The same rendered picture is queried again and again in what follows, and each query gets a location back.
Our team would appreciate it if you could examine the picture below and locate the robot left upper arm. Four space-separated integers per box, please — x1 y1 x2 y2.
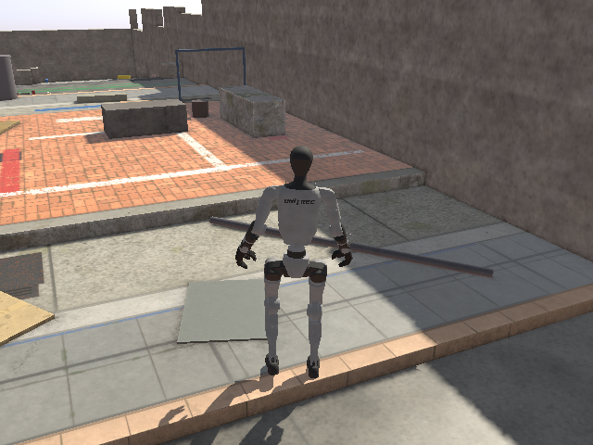
251 185 281 235

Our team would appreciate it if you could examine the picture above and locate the robot left forearm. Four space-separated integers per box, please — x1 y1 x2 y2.
239 221 259 253

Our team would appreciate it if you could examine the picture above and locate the right robot hand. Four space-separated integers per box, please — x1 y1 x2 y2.
332 250 353 267

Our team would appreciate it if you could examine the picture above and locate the left robot hand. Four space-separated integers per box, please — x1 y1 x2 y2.
235 247 257 269

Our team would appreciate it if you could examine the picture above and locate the humanoid robot torso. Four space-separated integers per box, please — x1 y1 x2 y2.
277 181 321 278

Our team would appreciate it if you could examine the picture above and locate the humanoid robot head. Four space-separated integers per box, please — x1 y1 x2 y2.
284 146 316 190

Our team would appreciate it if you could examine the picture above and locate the robot right upper arm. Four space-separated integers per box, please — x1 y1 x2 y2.
319 187 343 237

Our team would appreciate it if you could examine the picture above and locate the robot right forearm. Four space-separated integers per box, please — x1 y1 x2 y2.
334 223 350 254

